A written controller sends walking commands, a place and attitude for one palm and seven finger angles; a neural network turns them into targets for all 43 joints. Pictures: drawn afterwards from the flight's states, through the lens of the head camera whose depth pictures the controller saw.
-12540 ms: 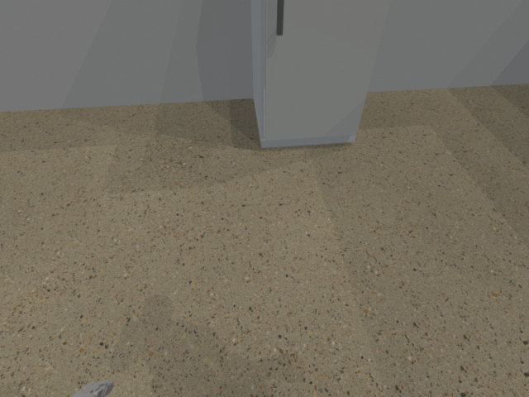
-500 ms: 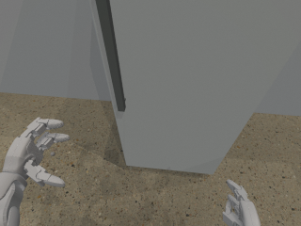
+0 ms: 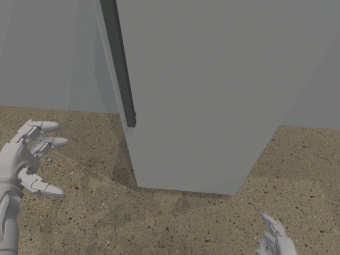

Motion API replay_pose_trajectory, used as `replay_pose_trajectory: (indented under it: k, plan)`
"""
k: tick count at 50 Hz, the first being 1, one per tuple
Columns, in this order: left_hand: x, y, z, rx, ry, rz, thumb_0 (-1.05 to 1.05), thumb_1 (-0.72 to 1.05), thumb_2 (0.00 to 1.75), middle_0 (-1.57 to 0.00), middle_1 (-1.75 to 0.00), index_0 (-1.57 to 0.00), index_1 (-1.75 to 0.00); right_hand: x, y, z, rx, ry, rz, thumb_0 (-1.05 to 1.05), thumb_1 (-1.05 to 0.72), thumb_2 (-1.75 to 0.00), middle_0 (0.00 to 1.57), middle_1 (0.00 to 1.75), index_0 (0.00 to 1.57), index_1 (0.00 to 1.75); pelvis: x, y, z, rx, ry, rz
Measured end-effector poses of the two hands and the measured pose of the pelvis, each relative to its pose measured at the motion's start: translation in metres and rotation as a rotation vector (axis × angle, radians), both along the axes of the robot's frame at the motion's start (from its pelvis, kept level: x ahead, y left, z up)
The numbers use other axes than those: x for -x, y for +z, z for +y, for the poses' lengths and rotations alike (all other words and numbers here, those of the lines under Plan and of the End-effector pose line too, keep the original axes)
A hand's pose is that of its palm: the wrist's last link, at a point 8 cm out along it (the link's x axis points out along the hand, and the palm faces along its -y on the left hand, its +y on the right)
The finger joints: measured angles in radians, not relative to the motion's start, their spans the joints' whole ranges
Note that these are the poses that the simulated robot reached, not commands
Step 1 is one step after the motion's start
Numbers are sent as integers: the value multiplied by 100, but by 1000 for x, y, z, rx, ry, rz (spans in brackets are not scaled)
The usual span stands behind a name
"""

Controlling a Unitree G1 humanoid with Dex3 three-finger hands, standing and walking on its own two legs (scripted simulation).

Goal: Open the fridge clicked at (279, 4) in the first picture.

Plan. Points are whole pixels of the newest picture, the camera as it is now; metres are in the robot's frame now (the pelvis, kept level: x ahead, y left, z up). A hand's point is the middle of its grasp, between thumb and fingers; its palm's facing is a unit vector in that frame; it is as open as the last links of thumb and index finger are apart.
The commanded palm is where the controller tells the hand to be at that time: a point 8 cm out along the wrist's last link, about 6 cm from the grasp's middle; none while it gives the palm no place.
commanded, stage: raise the hand to about handle height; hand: left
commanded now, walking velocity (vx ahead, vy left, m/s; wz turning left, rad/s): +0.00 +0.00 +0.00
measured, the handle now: (122, 59) +0.53 +0.17 +0.18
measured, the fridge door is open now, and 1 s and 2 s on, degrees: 0 0 0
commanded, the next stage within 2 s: move the hooked fingers beside the handle in 0.18 s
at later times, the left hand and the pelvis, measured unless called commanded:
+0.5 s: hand (54, 155) +0.29 +0.27 +0.10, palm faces +0.04 -1.00 -0.01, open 14.0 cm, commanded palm +0.27 +0.31 +0.11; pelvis -0.01 -0.01 +0.00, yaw +1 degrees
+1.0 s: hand (72, 129) +0.36 +0.26 +0.10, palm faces +0.00 -1.00 +0.00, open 14.0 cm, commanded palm +0.33 +0.31 +0.10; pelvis +0.00 +0.00 +0.00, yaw +0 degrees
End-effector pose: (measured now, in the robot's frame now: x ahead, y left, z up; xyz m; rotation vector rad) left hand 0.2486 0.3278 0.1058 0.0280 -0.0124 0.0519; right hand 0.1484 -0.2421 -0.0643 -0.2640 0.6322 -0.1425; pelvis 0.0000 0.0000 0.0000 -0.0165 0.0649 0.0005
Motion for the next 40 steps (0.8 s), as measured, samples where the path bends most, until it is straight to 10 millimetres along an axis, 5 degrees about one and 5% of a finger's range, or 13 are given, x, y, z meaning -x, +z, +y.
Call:
replay_pose_trajectory:
  k: [21, 40]
  plan:
    - [0, 3, -1, 6, 0, 12, -1, -50, 30, -30, -120, -30, -120, -9, -2, 3, -17, 20, -21, 2, -91, -90, 21, 30, 20, 30, 4, 0, -5, -2, 14, -9]
    - [-72, -6, -11, 27, -38, 60, -1, -49, 30, -30, -120, -30, -120, 36, -18, -17, 4, -75, 125, 2, -91, -90, 21, 30, 20, 30, 4, -3, -5, -8, -9, 45]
